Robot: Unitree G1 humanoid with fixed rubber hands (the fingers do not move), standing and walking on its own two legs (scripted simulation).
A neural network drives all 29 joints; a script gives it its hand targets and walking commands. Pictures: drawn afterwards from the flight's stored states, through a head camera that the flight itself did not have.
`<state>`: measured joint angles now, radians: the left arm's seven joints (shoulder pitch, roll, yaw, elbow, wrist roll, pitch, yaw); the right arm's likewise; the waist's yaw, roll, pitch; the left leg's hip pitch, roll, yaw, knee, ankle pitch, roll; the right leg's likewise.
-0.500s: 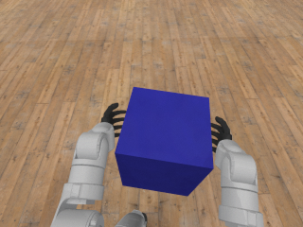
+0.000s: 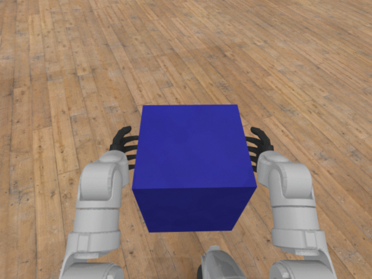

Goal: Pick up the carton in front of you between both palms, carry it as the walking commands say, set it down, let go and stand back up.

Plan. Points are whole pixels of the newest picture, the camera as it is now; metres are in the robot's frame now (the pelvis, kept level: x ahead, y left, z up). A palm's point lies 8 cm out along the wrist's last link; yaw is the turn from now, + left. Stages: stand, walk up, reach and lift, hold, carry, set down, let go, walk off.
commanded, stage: carry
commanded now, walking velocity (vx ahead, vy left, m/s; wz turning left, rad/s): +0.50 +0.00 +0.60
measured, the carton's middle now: (190, 172) +0.36 -0.03 +0.01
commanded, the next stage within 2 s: none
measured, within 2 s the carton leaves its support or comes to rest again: neither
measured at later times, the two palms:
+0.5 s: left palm (48, 82) +0.55 +0.30 +0.12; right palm (168, 65) +0.63 +0.01 +0.12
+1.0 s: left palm (61, 45) +0.80 +0.35 +0.08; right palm (152, 39) +0.88 +0.06 +0.08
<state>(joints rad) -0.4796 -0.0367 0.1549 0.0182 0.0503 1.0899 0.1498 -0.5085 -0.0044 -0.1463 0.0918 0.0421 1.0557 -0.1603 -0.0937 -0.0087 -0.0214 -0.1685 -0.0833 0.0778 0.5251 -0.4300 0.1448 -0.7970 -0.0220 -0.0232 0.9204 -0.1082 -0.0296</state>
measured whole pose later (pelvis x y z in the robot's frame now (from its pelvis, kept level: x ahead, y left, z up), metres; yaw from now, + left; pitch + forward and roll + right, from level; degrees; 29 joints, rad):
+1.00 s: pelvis +0.59 +0.14 -0.01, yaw +15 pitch +3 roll -2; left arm -0.15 -0.13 0.08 -0.29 0.12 1.20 0.08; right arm -0.14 0.13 -0.12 -0.30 -0.12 1.21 -0.09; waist 0.00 0.04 -0.14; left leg -0.05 0.09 0.12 0.74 -0.48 -0.01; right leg -0.49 -0.02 -0.24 0.55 -0.09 -0.08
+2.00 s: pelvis +1.19 +0.31 +0.00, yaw +16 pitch +3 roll +0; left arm -0.15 -0.13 0.08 -0.26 0.12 1.19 0.08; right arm -0.14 0.13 -0.12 -0.30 -0.13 1.21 -0.08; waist 0.02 0.03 -0.06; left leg -0.24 0.09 0.06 1.06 -0.44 -0.01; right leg -0.43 -0.04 -0.25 0.53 -0.16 -0.09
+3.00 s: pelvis +1.83 +0.48 +0.00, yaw +16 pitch +3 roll -1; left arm -0.19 -0.14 0.09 -0.28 0.12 1.19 0.09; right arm -0.17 0.13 -0.13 -0.32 -0.13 1.21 -0.08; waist 0.01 0.04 -0.03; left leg -0.15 0.06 0.08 0.97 -0.48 -0.03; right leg -0.45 -0.03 -0.24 0.52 -0.13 -0.10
